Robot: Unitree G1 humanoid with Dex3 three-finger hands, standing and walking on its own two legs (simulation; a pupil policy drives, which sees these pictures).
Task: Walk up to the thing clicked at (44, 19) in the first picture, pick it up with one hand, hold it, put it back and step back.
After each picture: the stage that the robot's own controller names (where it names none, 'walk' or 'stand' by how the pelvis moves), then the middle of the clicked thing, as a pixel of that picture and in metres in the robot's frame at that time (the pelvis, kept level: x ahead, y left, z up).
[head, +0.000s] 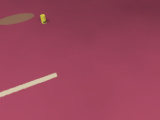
stand; (43, 19) +1.96 +0.54 -0.72
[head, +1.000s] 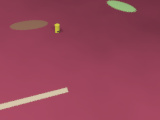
walk; (57, 28) +1.86 +0.25 -0.70
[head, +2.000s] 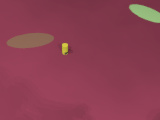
walk; (65, 49) +1.23 +0.14 -0.71
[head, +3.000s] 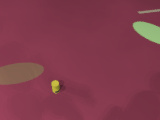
walk; (55, 86) +0.77 +0.21 -0.71
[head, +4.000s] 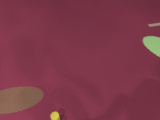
walk; (55, 118) +0.52 +0.21 -0.71
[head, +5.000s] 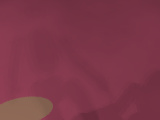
stand; out of the picture +0.37 +0.19 -0.70
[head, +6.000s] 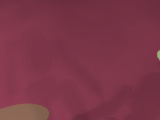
stand; out of the picture +0.34 +0.18 -0.73
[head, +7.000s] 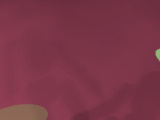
stand; out of the picture +0.34 +0.19 -0.73
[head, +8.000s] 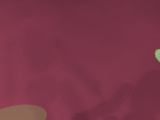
stand; out of the picture +0.33 +0.20 -0.73
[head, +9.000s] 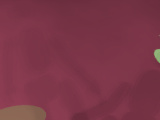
stand; out of the picture +0.33 +0.20 -0.73
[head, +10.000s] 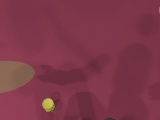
go down; (48, 105) +0.38 +0.18 -0.57
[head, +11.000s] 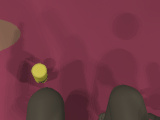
go down; (40, 73) +0.43 +0.19 -0.32
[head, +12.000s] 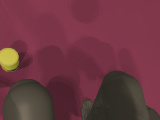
close in; (9, 60) +0.43 +0.21 -0.26
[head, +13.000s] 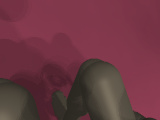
close; out of the picture +0.43 +0.24 -0.23
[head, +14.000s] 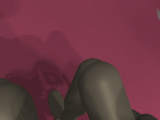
close; out of the picture +0.42 +0.25 -0.23
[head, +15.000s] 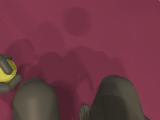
lift; (3, 74) +0.35 +0.24 -0.15
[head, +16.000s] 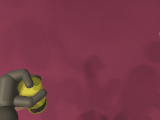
lift; (33, 95) +0.31 +0.17 +0.01
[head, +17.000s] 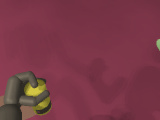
hold; (39, 97) +0.32 +0.17 -0.01
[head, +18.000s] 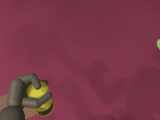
hold; (41, 99) +0.32 +0.16 -0.02
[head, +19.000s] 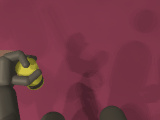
crouch; (31, 74) +0.39 +0.18 -0.08
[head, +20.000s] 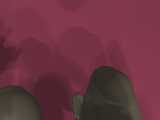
lower; out of the picture +0.45 +0.23 -0.19
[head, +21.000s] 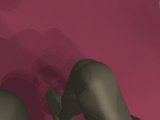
lower; out of the picture +0.44 +0.26 -0.23
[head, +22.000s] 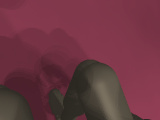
lower; out of the picture +0.44 +0.26 -0.24
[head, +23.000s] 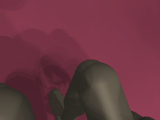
lower; out of the picture +0.43 +0.26 -0.23
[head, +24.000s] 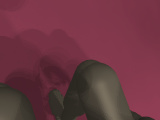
lower; out of the picture +0.43 +0.26 -0.24
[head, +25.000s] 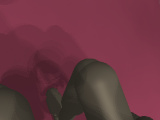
open; out of the picture +0.42 +0.24 -0.23
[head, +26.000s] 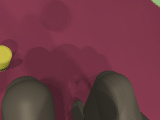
stand; (0, 59) +0.43 +0.22 -0.26
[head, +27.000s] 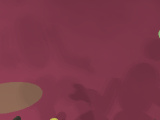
stand; out of the picture +0.37 +0.17 -0.62
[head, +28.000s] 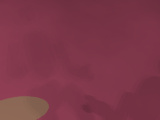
stand; out of the picture +0.37 +0.17 -0.66
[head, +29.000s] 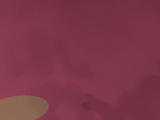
stand; out of the picture +0.37 +0.17 -0.66
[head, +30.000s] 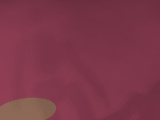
stand; out of the picture +0.39 +0.17 -0.72
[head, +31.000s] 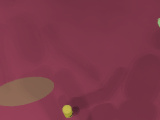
walk; (67, 111) +0.45 +0.14 -0.70
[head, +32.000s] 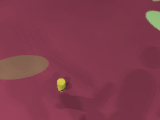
walk; (61, 85) +0.65 +0.15 -0.69
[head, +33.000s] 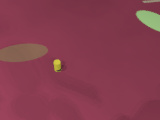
stand; (57, 65) +0.94 +0.22 -0.70
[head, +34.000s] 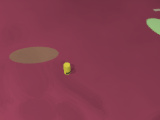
stand; (67, 68) +0.98 +0.15 -0.71
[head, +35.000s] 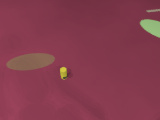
stand; (63, 73) +0.99 +0.20 -0.72
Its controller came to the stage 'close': yes
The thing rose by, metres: 0.71
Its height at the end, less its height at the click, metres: +0.00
